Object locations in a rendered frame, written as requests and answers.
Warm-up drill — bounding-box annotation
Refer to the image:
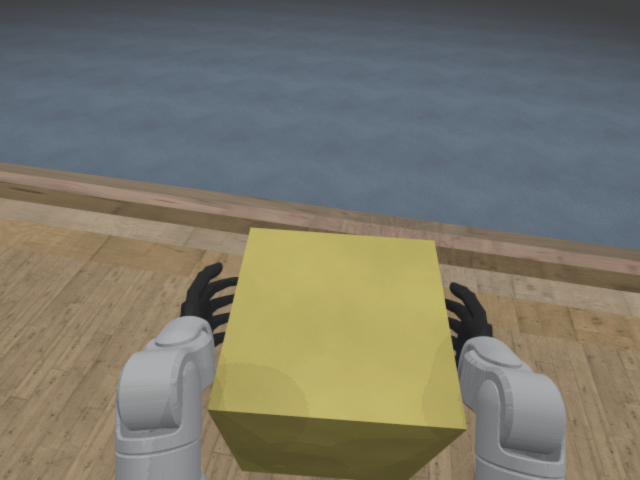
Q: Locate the right robot forearm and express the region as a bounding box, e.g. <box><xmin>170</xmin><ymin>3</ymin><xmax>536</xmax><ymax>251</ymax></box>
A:
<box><xmin>457</xmin><ymin>336</ymin><xmax>566</xmax><ymax>480</ymax></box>

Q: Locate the robot right hand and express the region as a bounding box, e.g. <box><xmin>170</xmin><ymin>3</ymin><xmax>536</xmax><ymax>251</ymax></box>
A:
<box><xmin>445</xmin><ymin>282</ymin><xmax>493</xmax><ymax>371</ymax></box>

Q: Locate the robot left hand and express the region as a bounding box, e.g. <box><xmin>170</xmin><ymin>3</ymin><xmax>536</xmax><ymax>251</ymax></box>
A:
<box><xmin>180</xmin><ymin>262</ymin><xmax>239</xmax><ymax>347</ymax></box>

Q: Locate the carton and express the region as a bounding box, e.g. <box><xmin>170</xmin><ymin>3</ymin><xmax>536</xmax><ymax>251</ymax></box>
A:
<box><xmin>207</xmin><ymin>228</ymin><xmax>467</xmax><ymax>480</ymax></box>

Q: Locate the left robot forearm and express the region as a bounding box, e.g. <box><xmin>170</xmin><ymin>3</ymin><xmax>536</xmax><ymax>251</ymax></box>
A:
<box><xmin>115</xmin><ymin>316</ymin><xmax>216</xmax><ymax>480</ymax></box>

